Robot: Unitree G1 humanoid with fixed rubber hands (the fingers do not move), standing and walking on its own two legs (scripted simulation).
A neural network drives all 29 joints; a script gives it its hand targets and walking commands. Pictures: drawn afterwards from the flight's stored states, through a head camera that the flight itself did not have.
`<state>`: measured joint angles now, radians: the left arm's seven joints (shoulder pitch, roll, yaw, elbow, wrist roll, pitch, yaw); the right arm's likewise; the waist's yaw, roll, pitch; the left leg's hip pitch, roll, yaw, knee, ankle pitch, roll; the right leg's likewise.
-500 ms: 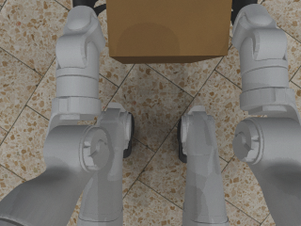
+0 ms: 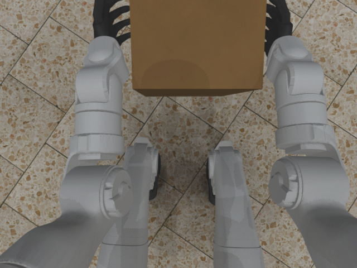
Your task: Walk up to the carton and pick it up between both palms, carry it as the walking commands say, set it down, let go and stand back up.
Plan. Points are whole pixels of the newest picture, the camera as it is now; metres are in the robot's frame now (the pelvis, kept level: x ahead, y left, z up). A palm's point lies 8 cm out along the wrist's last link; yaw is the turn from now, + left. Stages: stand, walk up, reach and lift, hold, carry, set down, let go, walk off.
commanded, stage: reach and lift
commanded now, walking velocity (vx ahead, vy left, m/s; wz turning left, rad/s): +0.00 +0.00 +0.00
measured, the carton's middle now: (189, 45) +0.54 -0.01 -0.11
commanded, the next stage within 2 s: none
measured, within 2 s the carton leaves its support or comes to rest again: neither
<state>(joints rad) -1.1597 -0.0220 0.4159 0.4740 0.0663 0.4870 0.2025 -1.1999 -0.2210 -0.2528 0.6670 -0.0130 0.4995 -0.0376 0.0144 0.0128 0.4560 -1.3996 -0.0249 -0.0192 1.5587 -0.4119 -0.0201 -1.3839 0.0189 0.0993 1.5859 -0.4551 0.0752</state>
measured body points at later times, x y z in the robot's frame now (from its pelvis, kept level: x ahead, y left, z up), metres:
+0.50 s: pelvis +0.08 +0.00 +0.08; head +0.21 -0.01 +0.51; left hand +0.51 +0.13 +0.07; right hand +0.51 -0.17 +0.05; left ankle +0.16 +0.12 -0.53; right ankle +0.15 -0.15 -0.53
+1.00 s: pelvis +0.12 -0.01 +0.15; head +0.20 -0.01 +0.60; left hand +0.48 +0.14 +0.14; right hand +0.48 -0.17 +0.12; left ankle +0.16 +0.12 -0.53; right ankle +0.15 -0.15 -0.53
